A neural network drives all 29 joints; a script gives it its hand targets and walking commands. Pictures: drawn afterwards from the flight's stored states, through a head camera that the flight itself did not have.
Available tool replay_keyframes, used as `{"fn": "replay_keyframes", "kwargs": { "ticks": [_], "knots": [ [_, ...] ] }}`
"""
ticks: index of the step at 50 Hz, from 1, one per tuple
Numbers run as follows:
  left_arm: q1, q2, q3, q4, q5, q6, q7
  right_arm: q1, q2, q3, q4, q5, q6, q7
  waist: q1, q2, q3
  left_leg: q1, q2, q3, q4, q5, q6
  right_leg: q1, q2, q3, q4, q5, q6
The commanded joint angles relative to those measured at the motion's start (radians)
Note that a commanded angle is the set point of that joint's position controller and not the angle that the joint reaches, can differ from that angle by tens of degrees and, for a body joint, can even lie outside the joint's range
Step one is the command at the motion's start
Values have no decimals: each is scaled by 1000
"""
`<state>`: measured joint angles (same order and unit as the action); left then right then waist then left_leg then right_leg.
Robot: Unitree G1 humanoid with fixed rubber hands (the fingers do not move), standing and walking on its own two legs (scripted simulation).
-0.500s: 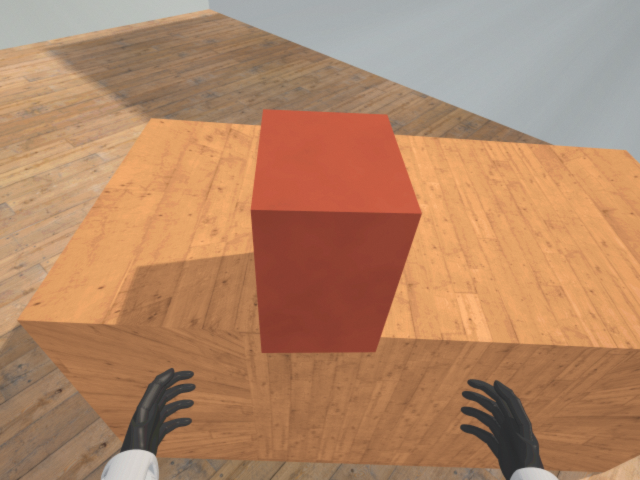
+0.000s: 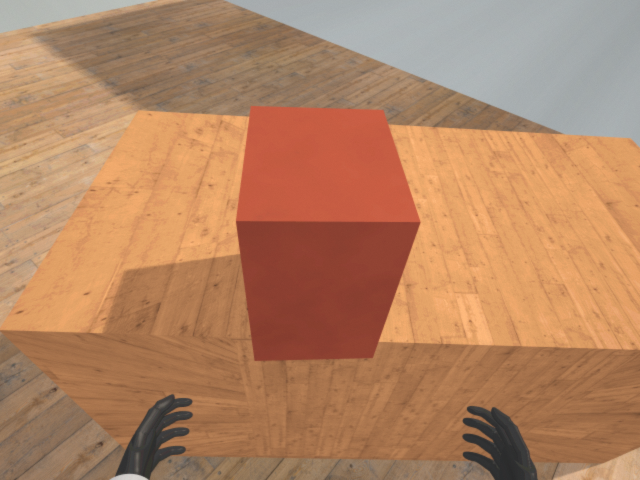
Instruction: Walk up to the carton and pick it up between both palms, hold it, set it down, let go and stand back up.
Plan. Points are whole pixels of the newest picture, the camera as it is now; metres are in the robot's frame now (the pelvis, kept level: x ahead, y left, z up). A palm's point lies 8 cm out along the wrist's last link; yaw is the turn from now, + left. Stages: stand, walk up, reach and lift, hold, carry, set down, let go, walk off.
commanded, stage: set down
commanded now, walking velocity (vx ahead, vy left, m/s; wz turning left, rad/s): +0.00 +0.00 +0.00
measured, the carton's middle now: (316, 240) +0.45 +0.05 +0.06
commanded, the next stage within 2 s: let go in 0.34 s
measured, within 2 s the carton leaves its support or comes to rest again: neither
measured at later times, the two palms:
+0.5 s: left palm (140, 475) +0.16 +0.23 -0.08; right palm out of the picture +0.16 -0.21 -0.07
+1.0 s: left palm (125, 474) +0.16 +0.26 -0.09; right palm out of the picture +0.15 -0.23 -0.09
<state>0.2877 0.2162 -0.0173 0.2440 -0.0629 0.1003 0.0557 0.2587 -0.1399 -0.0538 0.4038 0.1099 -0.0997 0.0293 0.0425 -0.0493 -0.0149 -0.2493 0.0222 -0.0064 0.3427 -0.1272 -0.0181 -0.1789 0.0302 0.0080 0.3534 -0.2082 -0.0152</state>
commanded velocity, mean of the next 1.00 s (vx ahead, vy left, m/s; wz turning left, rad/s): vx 0.00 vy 0.00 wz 0.00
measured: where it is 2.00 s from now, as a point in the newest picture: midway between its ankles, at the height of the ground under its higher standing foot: outside the picture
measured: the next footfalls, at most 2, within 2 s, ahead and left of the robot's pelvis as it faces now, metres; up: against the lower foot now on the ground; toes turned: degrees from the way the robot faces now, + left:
none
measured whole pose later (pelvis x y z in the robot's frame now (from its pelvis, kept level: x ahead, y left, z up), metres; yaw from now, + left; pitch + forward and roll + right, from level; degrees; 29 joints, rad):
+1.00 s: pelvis +0.02 +0.00 -0.01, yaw +0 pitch +0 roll +0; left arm 0.22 0.30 -0.01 0.56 0.03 0.03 0.00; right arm 0.21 -0.18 -0.04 0.69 -0.02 -0.06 0.02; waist 0.01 -0.05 0.01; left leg -0.25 0.02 -0.01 0.49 -0.24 -0.02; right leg -0.16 0.03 0.01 0.47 -0.31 -0.02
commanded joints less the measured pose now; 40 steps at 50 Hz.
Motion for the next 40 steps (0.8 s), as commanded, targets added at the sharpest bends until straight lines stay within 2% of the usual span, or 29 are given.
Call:
{"fn": "replay_keyframes", "kwargs": {
  "ticks": [1,2,3,5,6,8,9,10,11,12,14,17,18,19,21,22,23,24,25,27,28,30,31,33,34,36,37,38,40],
  "knots": [
    [-97,112,91,-10,16,-52,-38,-92,-77,94,-1,-46,-61,-28,-26,28,-32,315,-35,92,18,132,17,-63,-60,36,-114,75,20],
    [-75,76,91,9,32,-33,-36,-81,-99,94,63,-52,-57,-23,-23,64,-31,333,-29,88,17,167,0,-62,-55,24,-102,109,15],
    [-55,89,95,-24,28,-36,-32,-84,-103,81,35,-52,-69,-26,-10,82,-9,335,-29,92,17,161,1,-66,-54,15,-108,89,12],
    [-109,122,97,-138,8,-69,-11,-124,-100,64,-75,-30,-93,-26,-13,47,-76,336,-23,79,24,177,10,-67,-45,16,-98,91,9],
    [-82,121,88,-47,11,-61,-25,-85,-109,50,-18,-58,-93,-29,-38,8,-49,322,-34,84,25,151,21,-56,-56,20,-103,99,14],
    [-83,118,83,-102,-1,-58,-17,-90,-100,56,-3,-29,-108,-29,-27,62,-79,333,-26,81,20,159,11,-45,-46,20,-94,93,1],
    [-89,97,76,43,29,-44,-33,-91,-91,62,92,-68,-86,-36,-48,73,19,323,-32,86,16,124,17,-92,-56,24,-108,70,16],
    [-90,90,82,51,27,-30,-38,-89,-99,54,134,-68,-78,-35,-42,67,-1,344,-26,89,13,114,8,-99,-57,14,-108,41,3],
    [-92,93,84,70,25,-40,-44,-96,-92,66,104,-72,-83,-31,-40,32,-9,346,-25,93,20,114,18,-105,-54,17,-111,41,5],
    [-95,111,79,30,16,-43,-46,-96,-75,58,110,-80,-95,-40,-55,29,-38,340,-31,91,16,109,21,-98,-62,23,-114,57,4],
    [-122,102,80,123,27,-24,-57,-121,-65,76,161,-94,-78,-42,-36,52,24,323,-28,108,18,57,17,-99,-60,23,-110,-11,14],
    [-129,111,61,-45,4,-44,-28,-134,-79,44,44,-77,-120,-38,-40,64,-73,342,-27,105,23,108,11,-99,-46,-3,-92,14,5],
    [-164,103,60,58,48,-19,-18,-165,-85,40,152,-76,-93,-21,-34,113,-36,309,-21,95,11,53,3,-104,-39,1,-85,-55,-12],
    [-131,102,59,53,23,-24,-30,-146,-103,33,100,-82,-106,-26,-46,55,-27,350,-28,94,6,65,14,-121,-42,3,-103,-11,-6],
    [-128,108,71,131,43,-9,-39,-138,-78,53,119,-106,-95,-31,-32,24,17,300,-34,108,6,40,26,-111,-50,5,-99,-30,8],
    [-131,92,70,118,66,-2,-32,-147,-102,24,184,-112,-87,-22,-39,82,15,318,-17,91,-3,42,13,-122,-49,-8,-91,-41,-2],
    [-167,96,62,146,62,5,-37,-157,-102,29,219,-128,-79,-20,-52,65,17,302,-22,100,-1,3,14,-116,-48,0,-98,-80,-4],
    [-159,100,71,101,73,5,-34,-163,-93,43,184,-101,-93,-23,-43,98,7,328,-20,100,6,25,6,-114,-49,0,-85,-31,2],
    [-154,112,69,85,53,0,-37,-130,-73,36,175,-100,-104,-27,-42,52,-32,308,-31,101,7,41,13,-74,-50,-2,-91,-11,8],
    [-160,95,61,138,44,-2,-44,-142,-79,44,169,-106,-98,-31,-51,47,-20,326,-30,110,7,24,21,-94,-46,1,-105,-21,12],
    [-187,123,66,53,37,-15,-39,-161,-77,37,118,-105,-110,-33,-46,62,-26,330,-27,111,20,66,16,-97,-48,-6,-93,16,16],
    [-167,102,66,125,63,9,-41,-141,-100,10,239,-128,-98,-31,-70,78,11,324,-29,105,20,31,11,-105,-46,-8,-94,-4,11],
    [-159,91,77,142,65,4,-43,-137,-97,32,225,-123,-106,-29,-60,44,8,327,-31,99,24,57,14,-104,-40,-12,-89,23,12],
    [-175,77,73,140,71,9,-46,-160,-106,20,255,-140,-104,-24,-49,79,1,330,-19,95,21,81,6,-118,-43,-9,-90,29,1],
    [-156,88,76,149,71,2,-51,-139,-102,25,244,-133,-118,-24,-56,52,-40,340,-29,99,32,101,12,-97,-40,0,-90,62,11],
    [-166,76,75,101,83,-2,-24,-186,-111,13,251,-107,-142,-11,-31,134,-71,347,-24,90,34,148,-5,-90,-22,-15,-72,87,9],
    [-161,50,60,178,91,8,-37,-192,-143,-1,306,-121,-142,-13,-53,53,-29,355,-29,88,38,140,1,-118,-20,-18,-84,78,8],
    [-142,75,78,135,79,1,-41,-168,-118,14,239,-124,-154,-18,-28,53,-1,334,-24,92,35,124,16,-107,-27,-18,-91,83,13],
    [-128,80,63,127,84,-9,-40,-137,-131,14,257,-103,-164,-15,-50,75,-91,359,-28,79,55,175,-1,-71,-29,-10,-68,176,23]
  ]
}}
